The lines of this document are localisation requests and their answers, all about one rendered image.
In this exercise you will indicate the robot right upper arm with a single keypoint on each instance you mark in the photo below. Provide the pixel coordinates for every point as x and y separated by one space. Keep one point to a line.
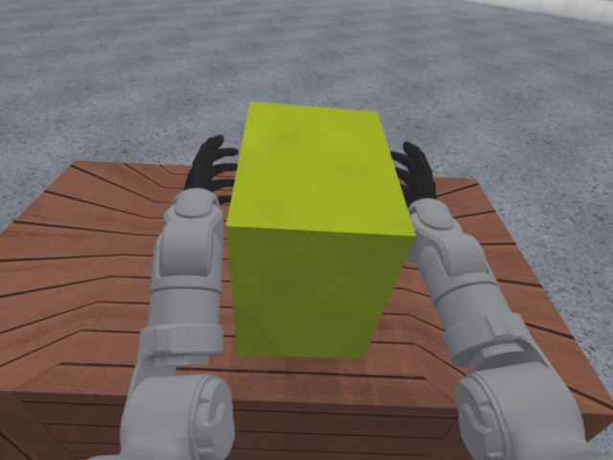
521 412

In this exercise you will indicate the robot right forearm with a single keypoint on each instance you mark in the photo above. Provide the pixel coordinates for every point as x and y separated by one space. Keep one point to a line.
481 332

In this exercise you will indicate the robot left upper arm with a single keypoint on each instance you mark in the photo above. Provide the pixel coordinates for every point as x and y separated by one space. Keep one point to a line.
187 417

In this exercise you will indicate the carton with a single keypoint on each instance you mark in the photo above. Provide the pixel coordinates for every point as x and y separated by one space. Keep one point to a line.
318 231

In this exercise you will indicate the robot left hand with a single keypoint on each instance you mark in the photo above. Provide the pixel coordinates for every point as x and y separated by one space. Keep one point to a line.
202 171

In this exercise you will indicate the robot right hand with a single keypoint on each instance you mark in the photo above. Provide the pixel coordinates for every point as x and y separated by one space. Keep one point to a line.
419 178

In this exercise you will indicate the pedestal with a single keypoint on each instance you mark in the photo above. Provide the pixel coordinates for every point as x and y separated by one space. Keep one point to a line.
75 273

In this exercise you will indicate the robot left forearm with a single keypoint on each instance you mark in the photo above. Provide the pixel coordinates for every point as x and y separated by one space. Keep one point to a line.
185 286

